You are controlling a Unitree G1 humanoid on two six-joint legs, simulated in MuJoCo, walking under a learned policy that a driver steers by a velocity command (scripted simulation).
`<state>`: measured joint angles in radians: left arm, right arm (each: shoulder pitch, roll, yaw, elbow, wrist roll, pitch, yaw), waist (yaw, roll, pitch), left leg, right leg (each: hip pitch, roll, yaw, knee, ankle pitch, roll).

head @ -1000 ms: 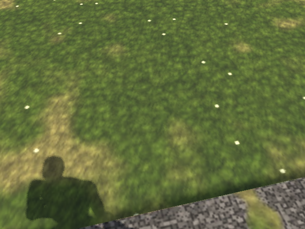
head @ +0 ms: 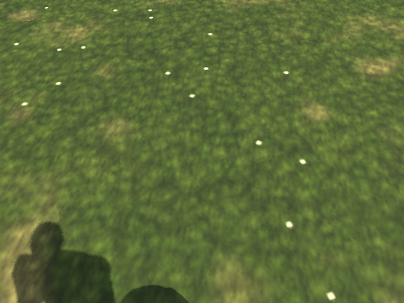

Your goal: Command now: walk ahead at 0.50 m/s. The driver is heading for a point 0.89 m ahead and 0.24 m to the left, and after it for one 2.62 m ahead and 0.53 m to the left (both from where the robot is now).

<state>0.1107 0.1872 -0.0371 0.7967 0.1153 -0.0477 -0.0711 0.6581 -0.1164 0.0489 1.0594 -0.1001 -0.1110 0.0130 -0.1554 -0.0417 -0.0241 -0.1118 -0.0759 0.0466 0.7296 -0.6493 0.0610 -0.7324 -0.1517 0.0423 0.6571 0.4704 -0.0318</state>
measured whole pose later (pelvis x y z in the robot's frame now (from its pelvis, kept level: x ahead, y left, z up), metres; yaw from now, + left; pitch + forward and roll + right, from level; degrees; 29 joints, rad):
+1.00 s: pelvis +0.62 +0.05 -0.14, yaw +26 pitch +4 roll +0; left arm -0.05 0.25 0.07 0.76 -0.01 -0.10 0.00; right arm 0.38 -0.24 -0.09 0.83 0.03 -0.05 -0.02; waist -0.09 -0.04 -0.01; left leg -0.12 -0.12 -0.19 0.39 -0.32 0.09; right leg -0.60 -0.01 0.09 0.50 0.04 0.02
